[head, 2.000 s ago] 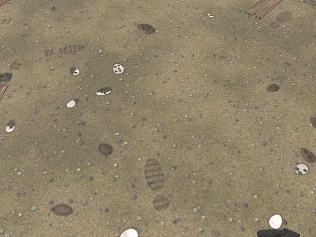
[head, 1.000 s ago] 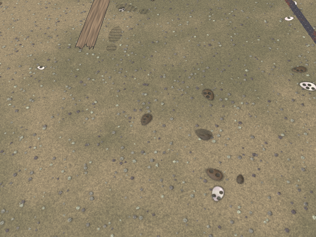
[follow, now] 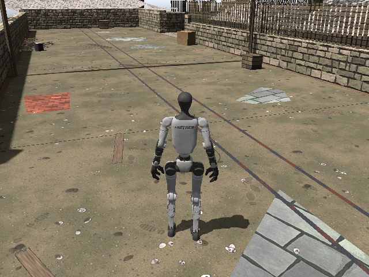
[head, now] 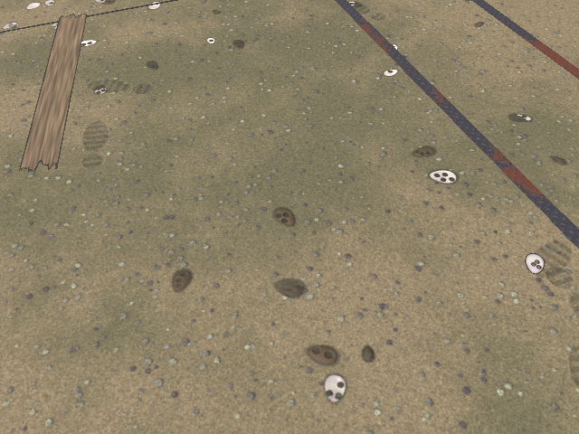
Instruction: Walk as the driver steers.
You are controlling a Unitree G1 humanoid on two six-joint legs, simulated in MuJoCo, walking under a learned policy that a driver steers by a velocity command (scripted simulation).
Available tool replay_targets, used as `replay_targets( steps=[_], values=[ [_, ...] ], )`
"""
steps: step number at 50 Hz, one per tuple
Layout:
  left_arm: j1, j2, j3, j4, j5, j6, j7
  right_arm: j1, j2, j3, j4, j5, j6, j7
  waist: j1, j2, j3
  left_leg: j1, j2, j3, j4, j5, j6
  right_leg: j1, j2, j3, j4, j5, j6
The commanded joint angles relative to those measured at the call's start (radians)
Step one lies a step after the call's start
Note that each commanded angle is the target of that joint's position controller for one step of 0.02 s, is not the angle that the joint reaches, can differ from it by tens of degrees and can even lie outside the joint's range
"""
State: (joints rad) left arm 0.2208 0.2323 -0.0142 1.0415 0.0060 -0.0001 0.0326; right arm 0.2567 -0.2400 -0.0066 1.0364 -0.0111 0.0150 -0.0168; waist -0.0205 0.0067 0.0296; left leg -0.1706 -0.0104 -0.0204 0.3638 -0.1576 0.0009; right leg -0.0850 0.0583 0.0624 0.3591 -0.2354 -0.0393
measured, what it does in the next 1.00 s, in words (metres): stands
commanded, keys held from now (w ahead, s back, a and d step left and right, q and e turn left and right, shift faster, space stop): no key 1.00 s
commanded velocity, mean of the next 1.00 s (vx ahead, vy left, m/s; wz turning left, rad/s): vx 0.00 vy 0.00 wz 0.00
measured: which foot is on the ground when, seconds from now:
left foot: down 0.00-1.00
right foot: down 0.00-1.00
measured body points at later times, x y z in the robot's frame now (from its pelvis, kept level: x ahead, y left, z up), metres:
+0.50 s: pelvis +0.01 +0.00 +0.00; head +0.01 +0.00 +0.45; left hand +0.00 +0.23 -0.16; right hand +0.01 -0.23 -0.16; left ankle +0.03 +0.12 -0.75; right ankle -0.03 -0.10 -0.75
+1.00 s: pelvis +0.01 +0.00 +0.00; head +0.02 +0.00 +0.45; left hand -0.01 +0.22 -0.16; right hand +0.00 -0.22 -0.17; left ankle +0.03 +0.12 -0.75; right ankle -0.03 -0.10 -0.75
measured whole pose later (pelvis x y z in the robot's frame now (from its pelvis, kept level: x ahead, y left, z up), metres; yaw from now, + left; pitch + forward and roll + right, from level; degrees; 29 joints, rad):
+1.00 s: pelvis +0.01 +0.00 +0.00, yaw +0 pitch -1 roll +0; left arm 0.32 0.14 -0.02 1.15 0.01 -0.01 0.05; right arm 0.28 -0.15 0.01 1.17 -0.01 0.01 -0.04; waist -0.01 0.00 0.03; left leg -0.19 -0.02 -0.02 0.41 -0.20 0.01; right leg -0.09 0.05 0.06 0.39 -0.27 -0.04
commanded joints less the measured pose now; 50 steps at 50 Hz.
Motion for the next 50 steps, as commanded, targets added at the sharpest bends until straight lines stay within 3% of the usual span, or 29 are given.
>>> replay_targets(
  steps=[1, 20, 50],
  values=[
    [0.023, 0.106, 0.016, -0.006, 0.000, -0.009, 0.004, 0.017, -0.090, -0.012, -0.003, 0.000, -0.008, -0.005, 0.005, -0.007, 0.023, 0.044, 0.086, -0.088, -0.038, 0.058, 0.024, -0.106, -0.128, 0.112, -0.091, 0.070, -0.029],
    [0.114, 0.046, 0.002, 0.082, 0.001, -0.010, 0.013, 0.046, -0.041, 0.003, 0.091, 0.002, -0.008, -0.018, 0.010, -0.007, 0.035, 0.026, 0.089, -0.085, -0.019, 0.075, 0.032, -0.102, -0.120, 0.089, -0.061, 0.124, -0.024],
    [0.181, -0.012, 0.008, 0.109, 0.003, -0.013, 0.020, 0.092, 0.010, 0.002, 0.126, 0.002, -0.010, -0.028, 0.012, -0.009, 0.051, 0.016, 0.086, -0.084, -0.007, 0.083, 0.036, -0.099, -0.120, 0.078, -0.043, 0.137, -0.021]
  ],
)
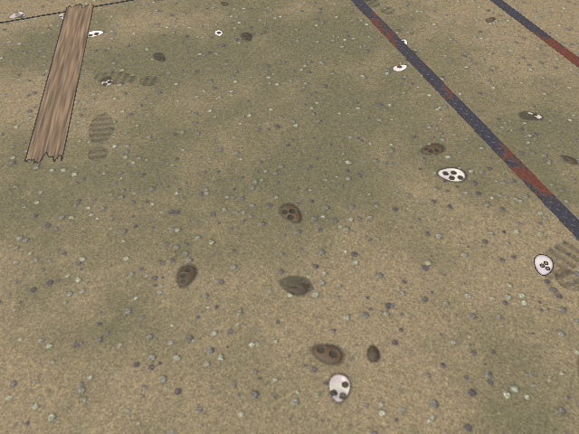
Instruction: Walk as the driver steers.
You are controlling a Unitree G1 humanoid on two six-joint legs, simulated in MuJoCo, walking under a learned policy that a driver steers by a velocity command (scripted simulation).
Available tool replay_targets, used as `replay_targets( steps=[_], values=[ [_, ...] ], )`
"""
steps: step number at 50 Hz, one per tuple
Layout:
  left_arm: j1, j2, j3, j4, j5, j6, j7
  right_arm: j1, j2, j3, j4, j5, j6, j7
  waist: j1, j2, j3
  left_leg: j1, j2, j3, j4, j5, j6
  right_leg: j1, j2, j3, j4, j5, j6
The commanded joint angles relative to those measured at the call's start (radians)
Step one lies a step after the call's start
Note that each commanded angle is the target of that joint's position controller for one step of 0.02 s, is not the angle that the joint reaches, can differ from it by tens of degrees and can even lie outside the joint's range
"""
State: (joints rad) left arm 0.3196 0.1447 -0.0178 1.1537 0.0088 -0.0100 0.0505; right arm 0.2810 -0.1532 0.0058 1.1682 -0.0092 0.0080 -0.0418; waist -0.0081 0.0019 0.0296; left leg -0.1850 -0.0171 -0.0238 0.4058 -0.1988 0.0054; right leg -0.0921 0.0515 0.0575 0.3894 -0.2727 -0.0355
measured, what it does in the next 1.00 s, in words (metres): stands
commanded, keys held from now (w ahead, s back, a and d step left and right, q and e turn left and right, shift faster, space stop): no key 0.34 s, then w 0.02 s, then no key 0.64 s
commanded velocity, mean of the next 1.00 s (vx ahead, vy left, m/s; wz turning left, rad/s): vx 0.01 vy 0.00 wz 0.00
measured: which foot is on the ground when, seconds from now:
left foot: down 0.00-1.00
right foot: down 0.00-1.00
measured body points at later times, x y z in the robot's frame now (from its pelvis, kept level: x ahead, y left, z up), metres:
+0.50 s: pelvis +0.01 +0.00 +0.00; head +0.01 +0.00 +0.45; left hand -0.03 +0.21 -0.16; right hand -0.02 -0.22 -0.16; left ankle +0.01 +0.12 -0.74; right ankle -0.04 -0.10 -0.74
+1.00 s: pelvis +0.01 +0.00 +0.00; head +0.02 +0.00 +0.45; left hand -0.03 +0.21 -0.16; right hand -0.02 -0.22 -0.17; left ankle +0.01 +0.12 -0.74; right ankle -0.04 -0.10 -0.74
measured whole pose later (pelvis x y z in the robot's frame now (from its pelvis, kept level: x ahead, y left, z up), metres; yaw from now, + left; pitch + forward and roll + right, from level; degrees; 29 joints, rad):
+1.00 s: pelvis +0.01 +0.00 +0.00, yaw +0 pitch -1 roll +0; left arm 0.35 0.12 -0.01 1.15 0.01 -0.02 0.05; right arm 0.30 -0.13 0.00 1.17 -0.01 0.00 -0.05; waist -0.01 0.00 0.04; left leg -0.17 -0.02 -0.02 0.41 -0.22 0.00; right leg -0.08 0.05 0.05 0.39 -0.29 -0.04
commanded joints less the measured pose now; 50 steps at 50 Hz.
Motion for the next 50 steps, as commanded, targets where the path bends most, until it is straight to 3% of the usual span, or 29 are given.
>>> replay_targets(
  steps=[1, 17, 18, 19, 27, 50],
  values=[
    [0.084, 0.074, 0.011, -0.003, 0.000, -0.003, 0.003, 0.069, -0.076, -0.011, -0.005, 0.000, -0.003, -0.003, 0.000, -0.004, 0.051, 0.030, 0.093, -0.080, -0.049, 0.125, 0.032, -0.092, -0.114, 0.083, -0.073, 0.174, -0.025],
    [0.105, 0.058, 0.014, -0.003, 0.001, -0.006, 0.004, 0.085, -0.061, -0.014, -0.002, 0.000, -0.004, -0.004, 0.000, -0.005, 0.058, 0.030, 0.092, -0.079, -0.046, 0.127, 0.032, -0.092, -0.115, 0.081, -0.071, 0.178, -0.025],
    [0.114, 0.052, 0.013, -0.001, 0.002, -0.005, 0.003, 0.090, -0.054, -0.012, 0.000, -0.001, -0.004, -0.004, 0.002, -0.006, 0.038, 0.037, 0.084, -0.076, -0.052, 0.059, 0.033, -0.087, -0.108, 0.081, -0.086, 0.095, -0.028],
    [0.107, 0.053, 0.014, -0.002, 0.003, -0.005, 0.003, 0.082, -0.055, -0.013, -0.002, -0.002, -0.003, -0.003, 0.001, -0.007, 0.068, 0.025, 0.082, -0.077, -0.054, 0.050, 0.032, -0.105, -0.107, 0.084, -0.091, 0.081, -0.028],
    [0.117, 0.050, 0.015, -0.002, 0.000, -0.012, 0.004, 0.097, -0.053, -0.014, 0.001, 0.001, -0.010, -0.005, 0.001, -0.005, 0.060, 0.036, 0.091, -0.076, -0.043, 0.143, 0.032, -0.079, -0.115, 0.078, -0.071, 0.203, -0.026],
    [0.127, 0.043, 0.017, -0.007, 0.000, -0.011, 0.005, 0.105, -0.046, -0.017, -0.002, 0.002, -0.007, -0.007, 0.001, -0.007, 0.062, 0.042, 0.094, -0.072, -0.036, 0.162, 0.030, -0.074, -0.119, 0.075, -0.064, 0.227, -0.025]
  ],
)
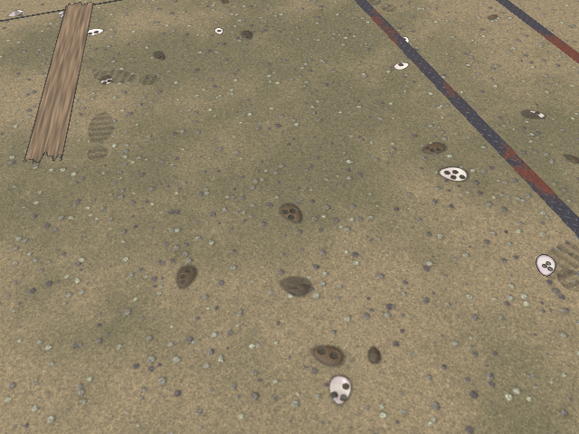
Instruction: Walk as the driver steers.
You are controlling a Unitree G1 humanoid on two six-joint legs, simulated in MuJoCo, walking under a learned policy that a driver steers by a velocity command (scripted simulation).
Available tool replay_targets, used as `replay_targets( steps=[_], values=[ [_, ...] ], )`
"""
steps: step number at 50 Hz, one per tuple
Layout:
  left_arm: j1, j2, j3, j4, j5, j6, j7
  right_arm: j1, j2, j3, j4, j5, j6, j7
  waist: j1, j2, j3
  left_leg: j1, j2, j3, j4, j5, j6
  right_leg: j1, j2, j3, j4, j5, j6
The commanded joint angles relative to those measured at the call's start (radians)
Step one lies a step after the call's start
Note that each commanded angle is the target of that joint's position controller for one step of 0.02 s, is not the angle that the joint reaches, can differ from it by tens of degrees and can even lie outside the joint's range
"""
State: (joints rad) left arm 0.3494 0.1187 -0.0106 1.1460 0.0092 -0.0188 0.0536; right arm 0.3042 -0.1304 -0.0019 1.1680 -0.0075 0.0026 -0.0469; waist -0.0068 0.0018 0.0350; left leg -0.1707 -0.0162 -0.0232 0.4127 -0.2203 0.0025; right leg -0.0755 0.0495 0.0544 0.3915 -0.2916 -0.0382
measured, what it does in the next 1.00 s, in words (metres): stands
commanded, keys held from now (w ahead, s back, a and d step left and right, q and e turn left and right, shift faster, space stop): no key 0.86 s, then w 0.14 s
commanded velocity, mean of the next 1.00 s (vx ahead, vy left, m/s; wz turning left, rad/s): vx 0.02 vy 0.00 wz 0.00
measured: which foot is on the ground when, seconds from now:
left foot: down 0.00-1.00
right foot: down 0.00-1.00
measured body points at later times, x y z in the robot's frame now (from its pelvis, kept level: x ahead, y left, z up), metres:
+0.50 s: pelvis +0.00 +0.00 +0.00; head +0.01 -0.01 +0.45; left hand -0.04 +0.21 -0.16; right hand -0.04 -0.21 -0.16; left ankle +0.00 +0.12 -0.74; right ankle -0.05 -0.10 -0.74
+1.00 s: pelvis +0.01 +0.00 +0.00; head +0.00 +0.00 +0.45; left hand -0.05 +0.21 -0.16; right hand -0.03 -0.22 -0.17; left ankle +0.00 +0.12 -0.74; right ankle -0.05 -0.10 -0.74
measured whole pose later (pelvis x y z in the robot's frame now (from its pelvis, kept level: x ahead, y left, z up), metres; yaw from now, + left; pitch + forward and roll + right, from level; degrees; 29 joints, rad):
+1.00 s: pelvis +0.01 +0.00 +0.00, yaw +0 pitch -1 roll +0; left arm 0.41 0.12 0.01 1.13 0.01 -0.01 0.04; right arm 0.36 -0.13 -0.01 1.15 -0.02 0.00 -0.03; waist 0.01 0.01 0.00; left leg -0.23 -0.01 -0.02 0.56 -0.37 0.03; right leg -0.08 0.06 0.04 0.43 -0.33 -0.06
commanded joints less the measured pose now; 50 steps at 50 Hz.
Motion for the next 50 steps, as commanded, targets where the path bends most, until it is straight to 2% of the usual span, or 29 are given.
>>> replay_targets(
  steps=[1, 43, 44, 45, 47, 49, 50],
  values=[
    [0.097, 0.069, 0.009, 0.000, 0.000, -0.002, 0.002, 0.082, -0.068, -0.009, -0.002, 0.000, -0.002, -0.002, 0.000, -0.007, 0.057, 0.027, 0.093, -0.073, -0.043, 0.183, 0.033, -0.091, -0.117, 0.078, -0.067, 0.245, -0.022],
    [0.114, 0.061, 0.008, -0.010, -0.001, -0.007, -0.003, 0.104, -0.058, -0.006, -0.001, 0.001, -0.004, 0.001, 0.000, -0.006, 0.067, 0.017, 0.095, -0.070, -0.047, 0.153, 0.027, -0.105, -0.118, 0.078, -0.078, 0.212, -0.026],
    [0.121, 0.056, 0.007, -0.008, 0.001, -0.007, -0.003, 0.107, -0.051, -0.004, 0.001, 0.000, -0.003, 0.002, 0.002, -0.008, 0.048, 0.024, 0.087, -0.066, -0.053, 0.096, 0.028, -0.099, -0.112, 0.079, -0.094, 0.131, -0.029],
    [0.121, 0.065, 0.011, -0.009, 0.003, -0.005, -0.004, 0.100, -0.053, -0.005, -0.003, -0.003, -0.002, 0.002, 0.005, -0.016, 0.059, 0.011, 0.071, -0.057, -0.044, 0.022, 0.030, -0.109, -0.104, 0.087, -0.110, 0.023, -0.036],
    [0.135, 0.113, 0.031, -0.014, 0.002, 0.004, -0.006, 0.078, -0.062, -0.012, -0.024, -0.009, 0.000, 0.008, 0.019, -0.073, 0.094, -0.068, 0.009, -0.004, 0.054, -0.186, 0.044, -0.131, -0.113, 0.146, -0.143, -0.279, -0.080],
    [0.193, 0.147, 0.049, -0.011, 0.001, 0.010, -0.010, 0.031, -0.042, -0.010, -0.064, -0.025, -0.006, 0.021, 0.054, -0.141, 0.164, -0.231, -0.028, 0.058, 0.207, -0.269, 0.050, -0.122, -0.218, 0.304, -0.227, -0.527, -0.153],
    [0.202, 0.153, 0.056, -0.011, 0.002, 0.009, -0.011, 0.009, -0.034, -0.008, -0.086, -0.033, -0.014, 0.027, 0.058, -0.152, 0.203, -0.291, -0.006, 0.081, 0.273, -0.243, 0.055, -0.125, -0.277, 0.367, -0.255, -0.556, -0.187]
  ],
)
Velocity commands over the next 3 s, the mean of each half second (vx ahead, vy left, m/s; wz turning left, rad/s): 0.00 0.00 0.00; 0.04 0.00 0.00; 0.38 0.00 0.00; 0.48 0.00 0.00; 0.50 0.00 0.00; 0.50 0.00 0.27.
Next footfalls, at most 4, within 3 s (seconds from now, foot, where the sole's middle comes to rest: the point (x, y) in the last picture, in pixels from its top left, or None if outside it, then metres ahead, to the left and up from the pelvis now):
1.64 right None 0.45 -0.01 -0.78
2.20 left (247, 337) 0.76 0.14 -0.78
2.78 right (307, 242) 1.07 -0.02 -0.78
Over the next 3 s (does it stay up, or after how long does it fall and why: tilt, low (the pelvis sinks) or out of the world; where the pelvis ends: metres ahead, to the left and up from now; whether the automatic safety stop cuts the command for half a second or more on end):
stays up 1.02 0.05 0.00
